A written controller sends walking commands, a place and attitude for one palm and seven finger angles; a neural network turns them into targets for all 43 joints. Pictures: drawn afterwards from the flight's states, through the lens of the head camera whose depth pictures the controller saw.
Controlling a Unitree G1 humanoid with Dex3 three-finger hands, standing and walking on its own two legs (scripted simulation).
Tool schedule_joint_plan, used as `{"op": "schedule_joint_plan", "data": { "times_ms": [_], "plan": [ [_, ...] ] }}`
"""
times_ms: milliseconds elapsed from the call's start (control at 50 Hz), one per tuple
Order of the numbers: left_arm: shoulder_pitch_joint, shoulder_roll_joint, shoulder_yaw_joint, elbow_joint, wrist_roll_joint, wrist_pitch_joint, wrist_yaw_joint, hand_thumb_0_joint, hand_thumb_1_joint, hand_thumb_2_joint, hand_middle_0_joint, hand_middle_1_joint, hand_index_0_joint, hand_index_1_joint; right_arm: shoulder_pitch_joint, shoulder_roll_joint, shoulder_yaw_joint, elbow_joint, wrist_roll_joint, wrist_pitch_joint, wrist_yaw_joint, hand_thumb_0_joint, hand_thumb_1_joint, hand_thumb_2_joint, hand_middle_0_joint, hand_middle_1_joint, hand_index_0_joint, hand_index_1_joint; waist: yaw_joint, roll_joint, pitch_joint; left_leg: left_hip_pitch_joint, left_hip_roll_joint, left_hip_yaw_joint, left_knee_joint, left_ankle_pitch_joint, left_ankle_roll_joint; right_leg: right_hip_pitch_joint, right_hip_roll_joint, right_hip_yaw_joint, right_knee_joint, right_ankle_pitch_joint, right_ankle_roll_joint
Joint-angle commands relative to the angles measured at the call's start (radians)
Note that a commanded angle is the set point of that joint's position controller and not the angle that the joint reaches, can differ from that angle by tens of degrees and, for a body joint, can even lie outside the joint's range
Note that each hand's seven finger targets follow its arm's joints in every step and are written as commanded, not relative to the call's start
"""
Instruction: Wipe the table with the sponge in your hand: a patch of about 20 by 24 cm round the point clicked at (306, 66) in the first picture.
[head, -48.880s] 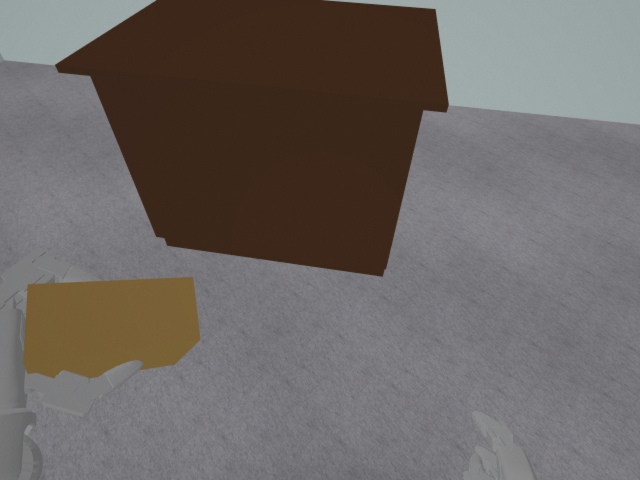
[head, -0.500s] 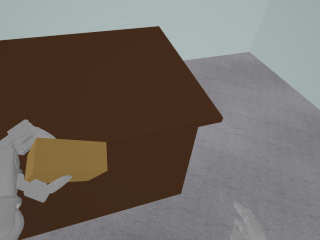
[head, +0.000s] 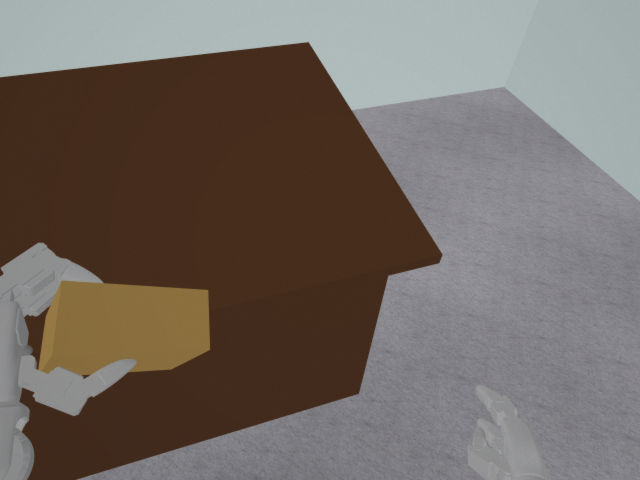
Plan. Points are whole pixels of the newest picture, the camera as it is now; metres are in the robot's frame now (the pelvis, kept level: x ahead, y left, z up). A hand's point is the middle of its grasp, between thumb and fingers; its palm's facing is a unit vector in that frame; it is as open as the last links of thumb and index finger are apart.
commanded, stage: come to a stop and stand still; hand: left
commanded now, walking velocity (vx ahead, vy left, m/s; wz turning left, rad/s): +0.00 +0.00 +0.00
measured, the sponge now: (148, 332) +0.24 +0.20 +0.11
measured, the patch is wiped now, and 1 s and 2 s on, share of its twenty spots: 1.00 1.00 1.00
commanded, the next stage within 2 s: look again from close up in 0.20 s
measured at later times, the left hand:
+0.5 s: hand (50, 341) +0.20 +0.26 +0.15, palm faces +0.39 -0.84 -0.38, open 10.1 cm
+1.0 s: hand (77, 327) +0.22 +0.25 +0.15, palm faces +0.43 -0.82 -0.37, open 10.1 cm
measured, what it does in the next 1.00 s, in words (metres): stands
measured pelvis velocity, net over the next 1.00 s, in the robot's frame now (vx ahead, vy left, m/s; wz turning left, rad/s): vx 0.00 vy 0.00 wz -0.02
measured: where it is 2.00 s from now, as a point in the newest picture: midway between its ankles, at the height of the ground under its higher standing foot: outside the picture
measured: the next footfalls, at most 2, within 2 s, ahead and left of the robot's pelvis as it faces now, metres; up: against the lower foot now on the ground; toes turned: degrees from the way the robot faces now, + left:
right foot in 1.44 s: +0.18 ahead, -0.14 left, +0.00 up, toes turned -10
left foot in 1.70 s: +0.21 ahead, +0.09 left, +0.00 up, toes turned -5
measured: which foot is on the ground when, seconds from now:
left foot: down 0.00-1.00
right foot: down 0.00-1.00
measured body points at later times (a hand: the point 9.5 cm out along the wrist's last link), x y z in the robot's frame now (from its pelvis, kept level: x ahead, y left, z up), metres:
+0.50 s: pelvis -0.01 +0.01 +0.00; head -0.01 +0.01 +0.45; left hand +0.17 +0.31 +0.17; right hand +0.16 -0.21 -0.08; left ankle -0.01 +0.10 -0.74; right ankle -0.01 -0.11 -0.74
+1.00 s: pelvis +0.00 +0.00 -0.01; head +0.00 +0.00 +0.44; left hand +0.19 +0.29 +0.17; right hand +0.16 -0.22 -0.10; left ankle -0.01 +0.10 -0.74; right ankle -0.01 -0.11 -0.74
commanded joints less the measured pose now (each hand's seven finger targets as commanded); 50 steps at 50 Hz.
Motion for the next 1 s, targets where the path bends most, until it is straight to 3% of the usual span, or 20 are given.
{"op": "schedule_joint_plan", "data": {
  "times_ms": [0, 220, 360, 480, 700, 740, 780, 840, 880, 900, 940, 960, 980],
  "plan": [
    [-0.066, 0.190, 0.131, -0.223, -0.014, -0.062, 0.030, 0.000, 0.100, 1.300, -1.200, -1.600, -1.200, -1.600, -0.074, -0.100, -0.043, -0.152, 0.006, -0.034, -0.014, 0.000, -0.900, -0.900, 0.200, 0.300, 0.200, 0.300, -0.003, 0.018, -0.189, 0.148, 0.037, -0.012, -0.001, 0.368, -0.017, 0.030, -0.069, 0.032, -0.032, 0.416, 0.006],
    [-0.084, 0.174, 0.105, -0.230, -0.015, -0.056, 0.029, 0.000, 0.100, 1.300, -1.200, -1.600, -1.200, -1.600, -0.075, -0.100, -0.037, -0.160, 0.005, -0.021, -0.016, 0.000, -0.900, -0.900, 0.200, 0.300, 0.200, 0.300, -0.003, 0.045, -0.148, 0.110, 0.044, -0.033, -0.052, 0.282, -0.019, 0.027, -0.057, 0.013, -0.049, 0.287, 0.009],
    [-0.083, 0.165, 0.099, -0.214, -0.013, -0.061, 0.028, 0.000, 0.100, 1.300, -1.200, -1.600, -1.200, -1.600, -0.075, -0.104, -0.036, -0.155, 0.006, -0.027, -0.017, 0.000, -0.900, -0.900, 0.200, 0.300, 0.200, 0.300, -0.002, 0.044, -0.122, 0.058, 0.049, -0.051, -0.093, 0.147, -0.017, 0.023, -0.051, 0.010, -0.060, 0.182, 0.011],
    [-0.084, 0.162, 0.100, -0.202, -0.008, -0.065, 0.029, 0.000, 0.100, 1.300, -1.200, -1.600, -1.200, -1.600, -0.074, -0.103, -0.036, -0.145, 0.006, -0.036, -0.017, 0.000, -0.900, -0.900, 0.200, 0.300, 0.200, 0.300, -0.002, 0.027, -0.113, 0.035, 0.052, -0.063, -0.103, 0.081, -0.012, 0.020, -0.052, 0.010, -0.065, 0.149, 0.010],
    [-0.090, 0.165, 0.104, -0.226, 0.000, -0.076, 0.031, 0.000, 0.100, 1.300, -1.200, -1.600, -1.200, -1.600, -0.079, -0.106, -0.041, -0.133, 0.006, -0.052, -0.017, 0.000, -0.900, -0.900, 0.200, 0.300, 0.200, 0.300, -0.002, 0.051, -0.106, 0.011, 0.059, -0.077, -0.119, 0.012, -0.013, 0.014, -0.049, 0.013, -0.049, 0.114, 0.009],
    [-0.085, 0.150, 0.099, -0.198, -0.002, -0.077, 0.031, 0.000, 0.100, 1.300, -1.200, -1.600, -1.200, -1.600, -0.072, -0.106, -0.042, -0.125, 0.002, -0.051, -0.015, 0.000, -0.900, -0.900, 0.200, 0.300, 0.200, 0.300, -0.005, 0.039, -0.116, 0.014, 0.083, -0.099, -0.127, -0.072, -0.007, 0.002, -0.044, 0.009, -0.020, 0.057, 0.004],
    [-0.107, 0.144, 0.095, -0.197, 0.000, -0.075, 0.033, 0.000, 0.100, 1.300, -1.200, -1.600, -1.200, -1.600, -0.076, -0.110, -0.046, -0.124, 0.003, -0.048, -0.016, 0.000, -0.900, -0.900, 0.200, 0.300, 0.200, 0.300, -0.009, 0.068, -0.096, 0.000, 0.118, -0.132, -0.149, -0.238, 0.015, -0.052, -0.028, 0.005, 0.015, -0.047, 0.000],
    [-0.159, 0.127, 0.075, -0.213, 0.010, -0.065, 0.039, 0.000, 0.100, 1.300, -1.200, -1.600, -1.200, -1.600, -0.075, -0.110, -0.043, -0.129, 0.007, -0.045, -0.020, 0.000, -0.900, -0.900, 0.200, 0.300, 0.200, 0.300, -0.016, 0.147, -0.054, -0.030, 0.195, -0.210, -0.195, -0.428, 0.062, -0.123, 0.002, -0.049, 0.150, -0.113, 0.001],
    [-0.173, 0.126, 0.074, -0.211, 0.017, -0.060, 0.046, 0.000, 0.100, 1.300, -1.200, -1.600, -1.200, -1.600, -0.067, -0.108, -0.042, -0.129, 0.007, -0.047, -0.017, 0.000, -0.900, -0.900, 0.200, 0.300, 0.200, 0.300, -0.014, 0.131, -0.042, -0.048, 0.212, -0.205, -0.145, -0.400, 0.083, -0.121, -0.008, -0.066, 0.149, -0.106, -0.007],
    [-0.187, 0.144, 0.086, -0.226, 0.016, -0.058, 0.049, 0.000, 0.100, 1.300, -1.200, -1.600, -1.200, -1.600, -0.069, -0.109, -0.042, -0.128, 0.006, -0.048, -0.017, 0.000, -0.900, -0.900, 0.200, 0.300, 0.200, 0.300, -0.013, 0.113, -0.054, -0.037, 0.206, -0.187, -0.113, -0.368, 0.080, -0.120, -0.013, -0.059, 0.138, -0.105, -0.012],
    [-0.194, 0.126, 0.074, -0.214, 0.015, -0.058, 0.051, 0.000, 0.100, 1.300, -1.200, -1.600, -1.200, -1.600, -0.071, -0.107, -0.043, -0.126, 0.005, -0.047, -0.013, 0.000, -0.900, -0.900, 0.200, 0.300, 0.200, 0.300, -0.011, 0.072, -0.054, -0.082, 0.171, -0.133, -0.023, -0.312, 0.066, -0.077, -0.031, -0.009, 0.100, -0.092, -0.036],
    [-0.186, 0.136, 0.082, -0.212, 0.013, -0.057, 0.051, 0.000, 0.100, 1.300, -1.200, -1.600, -1.200, -1.600, -0.069, -0.106, -0.047, -0.128, 0.007, -0.047, -0.010, 0.000, -0.900, -0.900, 0.200, 0.300, 0.200, 0.300, -0.009, 0.027, -0.048, -0.102, 0.136, -0.092, 0.054, -0.288, 0.054, -0.081, -0.051, 0.058, 0.076, -0.096, -0.057],
    [-0.171, 0.147, 0.094, -0.205, 0.009, -0.057, 0.050, 0.000, 0.100, 1.300, -1.200, -1.600, -1.200, -1.600, -0.062, -0.105, -0.051, -0.128, 0.006, -0.044, -0.007, 0.000, -0.900, -0.900, 0.200, 0.300, 0.200, 0.300, -0.007, -0.061, -0.046, -0.130, 0.096, -0.047, 0.170, -0.243, 0.040, -0.086, -0.098, 0.166, 0.038, -0.124, -0.092]
  ]
}}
